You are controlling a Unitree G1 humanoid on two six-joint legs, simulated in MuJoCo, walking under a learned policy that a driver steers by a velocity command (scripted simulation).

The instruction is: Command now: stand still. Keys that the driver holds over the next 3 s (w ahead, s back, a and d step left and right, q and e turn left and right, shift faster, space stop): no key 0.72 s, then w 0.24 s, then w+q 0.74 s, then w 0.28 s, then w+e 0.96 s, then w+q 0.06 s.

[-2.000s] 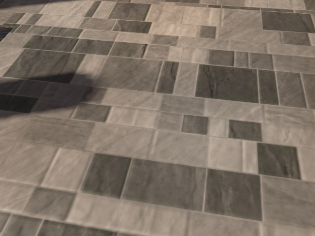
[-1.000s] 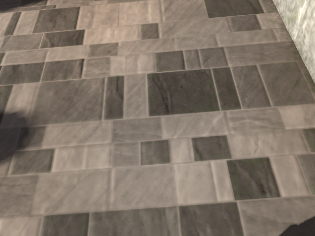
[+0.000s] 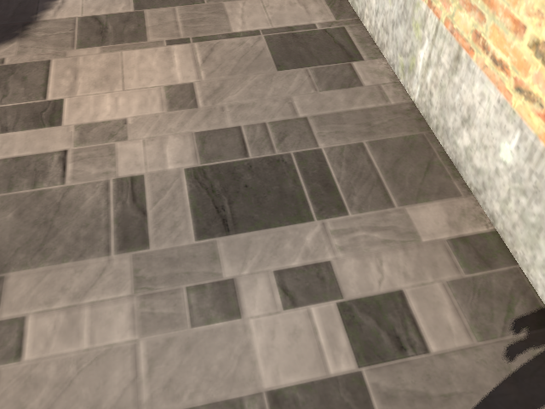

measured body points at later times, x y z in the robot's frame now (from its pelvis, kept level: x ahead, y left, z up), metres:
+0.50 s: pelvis +0.00 +0.00 +0.00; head +0.01 +0.00 +0.45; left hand +0.06 +0.26 -0.14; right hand +0.05 -0.27 -0.14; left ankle -0.01 +0.11 -0.74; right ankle +0.01 -0.13 -0.74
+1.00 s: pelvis +0.04 -0.03 +0.00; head +0.05 -0.04 +0.45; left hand +0.08 +0.24 -0.14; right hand +0.05 -0.30 -0.15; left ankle -0.01 +0.11 -0.74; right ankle +0.02 -0.13 -0.74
